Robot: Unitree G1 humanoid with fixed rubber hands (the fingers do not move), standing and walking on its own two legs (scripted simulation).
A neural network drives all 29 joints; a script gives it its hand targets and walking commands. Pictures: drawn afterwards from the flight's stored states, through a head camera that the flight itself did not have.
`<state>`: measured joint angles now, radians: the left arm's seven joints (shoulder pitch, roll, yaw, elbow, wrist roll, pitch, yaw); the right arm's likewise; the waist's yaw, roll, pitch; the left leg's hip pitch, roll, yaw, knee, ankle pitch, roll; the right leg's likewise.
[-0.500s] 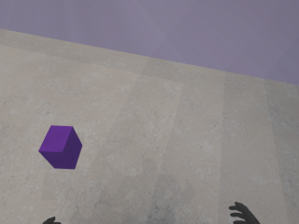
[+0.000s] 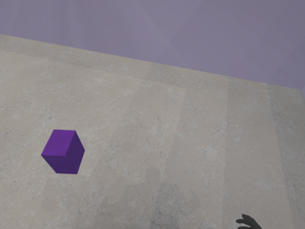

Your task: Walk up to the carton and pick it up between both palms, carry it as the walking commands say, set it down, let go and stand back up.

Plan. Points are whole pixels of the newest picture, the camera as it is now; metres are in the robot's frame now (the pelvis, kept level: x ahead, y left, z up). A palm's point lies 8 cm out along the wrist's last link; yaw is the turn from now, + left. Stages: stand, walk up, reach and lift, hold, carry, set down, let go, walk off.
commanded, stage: stand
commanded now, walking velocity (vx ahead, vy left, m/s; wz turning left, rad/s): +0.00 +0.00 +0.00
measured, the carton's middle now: (65, 152) +0.71 +0.57 -0.63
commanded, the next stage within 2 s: walk up in 0.72 s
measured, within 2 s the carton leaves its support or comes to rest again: neither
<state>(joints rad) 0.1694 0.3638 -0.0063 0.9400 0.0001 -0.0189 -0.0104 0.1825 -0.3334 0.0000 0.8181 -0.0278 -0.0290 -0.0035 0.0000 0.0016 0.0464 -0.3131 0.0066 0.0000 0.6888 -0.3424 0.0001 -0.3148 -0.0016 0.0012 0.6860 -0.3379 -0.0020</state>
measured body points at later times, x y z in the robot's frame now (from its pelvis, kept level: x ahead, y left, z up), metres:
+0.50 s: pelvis +0.00 +0.00 +0.01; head +0.01 +0.00 +0.46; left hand +0.09 +0.30 -0.12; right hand +0.11 -0.29 -0.11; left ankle +0.02 +0.12 -0.72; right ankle +0.02 -0.12 -0.72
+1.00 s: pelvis -0.01 +0.00 +0.01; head +0.00 +0.00 +0.46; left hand +0.08 +0.32 -0.11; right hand +0.10 -0.29 -0.11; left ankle +0.02 +0.12 -0.71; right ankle +0.02 -0.12 -0.72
